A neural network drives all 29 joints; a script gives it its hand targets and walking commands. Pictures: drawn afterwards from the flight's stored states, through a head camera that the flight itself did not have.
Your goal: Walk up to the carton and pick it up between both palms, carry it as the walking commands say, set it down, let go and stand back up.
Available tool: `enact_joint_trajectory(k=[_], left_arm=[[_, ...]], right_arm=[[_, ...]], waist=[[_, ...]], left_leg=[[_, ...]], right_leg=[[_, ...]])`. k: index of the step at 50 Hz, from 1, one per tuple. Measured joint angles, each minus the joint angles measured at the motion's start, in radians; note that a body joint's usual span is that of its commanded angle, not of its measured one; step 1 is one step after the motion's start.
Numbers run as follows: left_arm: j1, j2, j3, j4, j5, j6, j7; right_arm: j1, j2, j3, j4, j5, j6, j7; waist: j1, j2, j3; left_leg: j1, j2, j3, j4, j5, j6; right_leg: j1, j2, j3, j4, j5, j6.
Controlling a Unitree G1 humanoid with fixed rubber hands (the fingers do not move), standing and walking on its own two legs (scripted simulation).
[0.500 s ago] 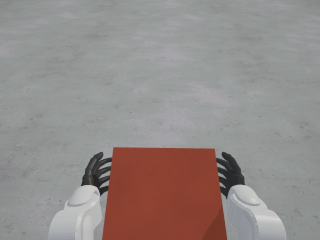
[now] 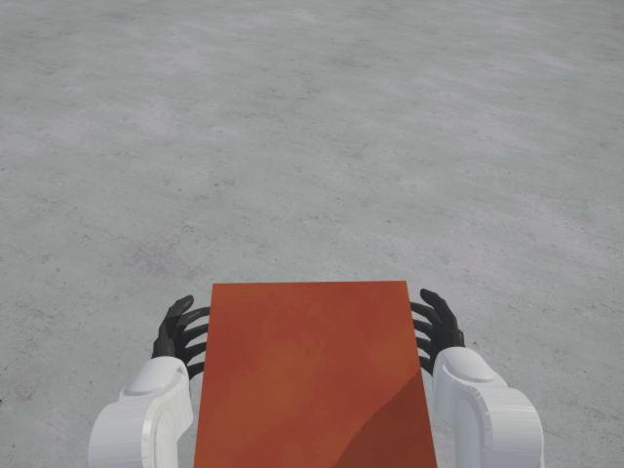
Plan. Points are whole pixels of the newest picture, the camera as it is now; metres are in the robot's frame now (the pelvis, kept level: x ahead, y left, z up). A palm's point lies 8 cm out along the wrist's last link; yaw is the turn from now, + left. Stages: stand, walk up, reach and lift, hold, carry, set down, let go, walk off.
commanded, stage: carry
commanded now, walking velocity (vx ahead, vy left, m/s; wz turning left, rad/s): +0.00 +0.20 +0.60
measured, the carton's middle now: (309, 395) +0.24 +0.01 +0.00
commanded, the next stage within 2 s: none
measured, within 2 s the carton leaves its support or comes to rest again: neither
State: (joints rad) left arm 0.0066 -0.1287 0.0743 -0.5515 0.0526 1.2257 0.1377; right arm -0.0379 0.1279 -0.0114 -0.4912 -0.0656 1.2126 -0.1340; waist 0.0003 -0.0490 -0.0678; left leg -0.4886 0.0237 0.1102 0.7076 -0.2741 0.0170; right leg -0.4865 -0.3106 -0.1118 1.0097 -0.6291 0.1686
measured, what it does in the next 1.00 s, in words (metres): steps to the left, turning left: right foot, then left foot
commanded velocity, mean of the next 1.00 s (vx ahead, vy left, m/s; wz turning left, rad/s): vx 0.00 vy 0.20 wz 0.60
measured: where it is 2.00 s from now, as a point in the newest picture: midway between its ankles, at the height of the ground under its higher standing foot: outside the picture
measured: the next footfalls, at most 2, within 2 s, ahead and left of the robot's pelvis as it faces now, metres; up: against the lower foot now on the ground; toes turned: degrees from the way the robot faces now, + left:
right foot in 0.28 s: +0.04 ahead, -0.01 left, +0.00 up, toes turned -1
left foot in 0.64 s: -0.03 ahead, +0.37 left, +0.00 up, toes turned +30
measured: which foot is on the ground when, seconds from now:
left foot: down 0.00-0.30, up 0.32-0.62, down 0.64-1.00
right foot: up 0.00-0.26, down 0.28-0.64, up 0.66-0.96, down 0.98-1.00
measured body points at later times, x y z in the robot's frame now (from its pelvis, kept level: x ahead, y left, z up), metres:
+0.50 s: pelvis -0.03 +0.12 +0.03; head -0.03 +0.10 +0.48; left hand +0.16 +0.33 +0.13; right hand +0.25 +0.05 +0.12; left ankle -0.05 +0.28 -0.64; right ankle +0.00 -0.01 -0.71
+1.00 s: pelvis -0.11 +0.28 +0.01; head -0.10 +0.26 +0.46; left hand +0.02 +0.54 +0.11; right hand +0.18 +0.28 +0.09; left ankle -0.07 +0.35 -0.71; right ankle -0.07 +0.21 -0.71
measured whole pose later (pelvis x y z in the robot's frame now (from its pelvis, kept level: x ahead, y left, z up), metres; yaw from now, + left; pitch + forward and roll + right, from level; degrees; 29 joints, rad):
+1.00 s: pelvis -0.11 +0.28 +0.01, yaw +33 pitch +4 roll +1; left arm 0.03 -0.13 0.03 -0.55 0.03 1.17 0.14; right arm 0.03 0.13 -0.02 -0.57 -0.07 1.19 -0.14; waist -0.01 0.07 -0.08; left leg -0.45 -0.16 0.04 0.53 -0.14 0.11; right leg -0.37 -0.04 -0.16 0.65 -0.36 0.02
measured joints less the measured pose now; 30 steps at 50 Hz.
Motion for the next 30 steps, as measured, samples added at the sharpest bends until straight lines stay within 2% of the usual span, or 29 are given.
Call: enact_joint_trajectory(k=[2, 5, 9, 13, 14, 15, 16, 18, 20, 21, 23, 26, 30], left_arm=[[0.003, 0.000, -0.010, 0.008, -0.004, -0.002, 0.004], [0.013, -0.001, -0.031, -0.002, -0.007, -0.019, 0.008], [0.026, -0.002, -0.042, -0.018, -0.011, -0.041, 0.008], [0.035, -0.003, -0.038, -0.014, -0.017, -0.047, 0.005], [0.037, -0.003, -0.038, -0.009, -0.020, -0.047, 0.004], [0.037, -0.004, -0.041, 0.005, -0.020, -0.050, 0.003], [0.036, -0.003, -0.042, 0.018, -0.020, -0.048, 0.002], [0.038, -0.003, -0.039, 0.027, -0.018, -0.038, -0.002], [0.043, -0.004, -0.036, 0.014, -0.014, -0.032, -0.003], [0.043, -0.004, -0.035, 0.006, -0.011, -0.029, -0.004], [0.036, -0.004, -0.032, -0.006, -0.006, -0.024, -0.005], [0.021, -0.002, -0.033, -0.013, -0.002, -0.020, -0.005], [0.005, -0.001, -0.038, -0.016, 0.005, -0.015, -0.004]], right_arm=[[0.021, 0.001, -0.005, -0.004, 0.001, -0.008, 0.001], [0.053, 0.002, -0.013, -0.038, 0.007, -0.026, 0.003], [0.073, 0.003, -0.009, -0.071, 0.003, -0.040, 0.005], [0.075, 0.003, -0.003, -0.079, -0.005, -0.027, 0.002], [0.074, 0.003, -0.003, -0.080, -0.006, -0.021, 0.000], [0.075, 0.003, -0.007, -0.078, -0.007, -0.014, -0.001], [0.081, 0.003, -0.009, -0.073, -0.008, -0.009, -0.003], [0.081, 0.003, -0.008, -0.066, -0.008, 0.002, -0.007], [0.067, 0.002, -0.005, -0.066, -0.006, 0.014, -0.009], [0.059, 0.001, -0.004, -0.066, -0.003, 0.018, -0.010], [0.042, 0.000, -0.005, -0.067, 0.002, 0.023, -0.011], [0.019, -0.001, -0.012, -0.073, 0.006, 0.032, -0.014], [0.002, -0.001, -0.025, -0.076, 0.012, 0.037, -0.014]], waist=[[0.009, 0.004, 0.021], [0.009, 0.012, 0.042], [-0.005, 0.039, 0.027], [-0.014, 0.076, -0.016], [-0.013, 0.089, -0.028], [-0.012, 0.114, -0.034], [-0.012, 0.114, -0.044], [-0.014, 0.090, -0.053], [-0.012, 0.075, -0.051], [-0.012, 0.070, -0.048], [-0.014, 0.057, -0.039], [-0.016, 0.036, -0.024], [-0.011, 0.016, -0.011]], left_leg=[[-0.006, -0.015, -0.009, -0.012, 0.001, 0.023], [0.004, -0.055, -0.017, -0.056, 0.035, 0.054], [0.016, -0.110, -0.026, -0.105, 0.067, 0.092], [0.035, -0.164, -0.035, -0.160, 0.101, 0.117], [0.039, -0.176, -0.040, -0.172, 0.110, 0.120], [0.044, -0.177, -0.055, -0.171, 0.110, 0.088], [0.021, -0.182, -0.050, -0.098, 0.026, 0.049], [-0.058, -0.166, -0.020, 0.171, -0.089, -0.005], [-0.110, -0.114, -0.019, 0.365, -0.086, -0.033], [-0.120, -0.083, -0.027, 0.406, -0.075, -0.045], [-0.115, -0.027, -0.041, 0.393, -0.078, -0.065], [-0.071, 0.028, -0.042, 0.256, -0.096, -0.074], [0.020, 0.039, -0.011, 0.034, -0.069, -0.067]], right_leg=[[-0.071, 0.074, 0.021, 0.140, 0.014, -0.016], [-0.110, 0.148, 0.003, 0.172, 0.093, -0.046], [-0.069, 0.219, -0.014, 0.014, 0.140, -0.082], [0.052, 0.257, -0.019, -0.232, 0.174, -0.108], [0.096, 0.258, -0.028, -0.321, 0.221, -0.130], [0.120, 0.260, -0.043, -0.364, 0.274, -0.163], [0.132, 0.246, -0.055, -0.380, 0.294, -0.184], [0.155, 0.201, -0.075, -0.407, 0.305, -0.191], [0.180, 0.165, -0.090, -0.440, 0.319, -0.172], [0.191, 0.148, -0.097, -0.453, 0.327, -0.160], [0.205, 0.109, -0.111, -0.462, 0.335, -0.136], [0.215, 0.043, -0.136, -0.456, 0.338, -0.098], [0.210, -0.049, -0.166, -0.408, 0.326, -0.031]])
